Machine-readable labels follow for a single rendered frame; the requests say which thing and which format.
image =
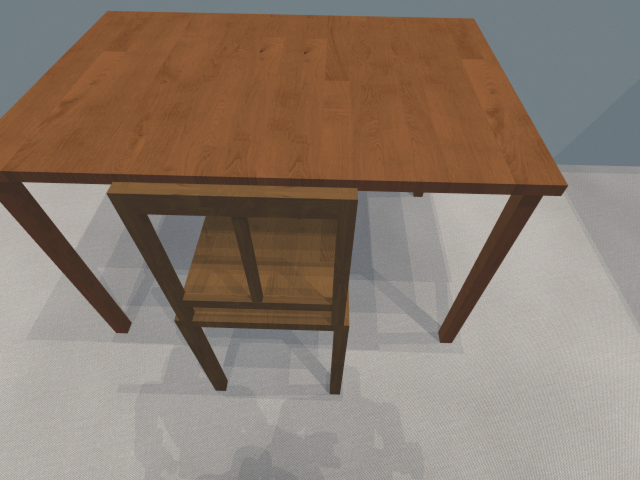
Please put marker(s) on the chair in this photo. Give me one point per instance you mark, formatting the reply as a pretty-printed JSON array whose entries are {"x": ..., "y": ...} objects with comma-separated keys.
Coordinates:
[{"x": 268, "y": 257}]

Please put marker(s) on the table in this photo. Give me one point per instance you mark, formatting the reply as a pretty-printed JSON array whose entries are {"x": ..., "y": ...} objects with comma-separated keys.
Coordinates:
[{"x": 391, "y": 104}]

